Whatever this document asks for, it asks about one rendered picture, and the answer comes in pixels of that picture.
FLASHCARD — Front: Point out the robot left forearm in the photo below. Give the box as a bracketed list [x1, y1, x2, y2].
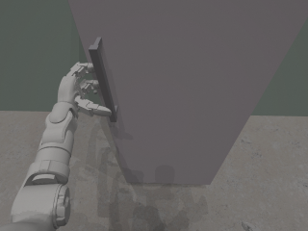
[10, 102, 79, 223]

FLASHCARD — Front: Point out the left robot upper arm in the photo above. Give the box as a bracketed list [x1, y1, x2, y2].
[0, 184, 71, 231]

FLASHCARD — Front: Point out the robot left hand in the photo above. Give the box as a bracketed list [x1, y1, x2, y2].
[57, 62, 112, 117]

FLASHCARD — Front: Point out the fridge door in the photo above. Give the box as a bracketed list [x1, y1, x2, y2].
[67, 0, 308, 185]

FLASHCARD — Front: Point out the robot right hand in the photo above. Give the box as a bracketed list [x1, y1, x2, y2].
[242, 220, 261, 231]

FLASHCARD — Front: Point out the handle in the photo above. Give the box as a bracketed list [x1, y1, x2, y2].
[89, 37, 118, 122]

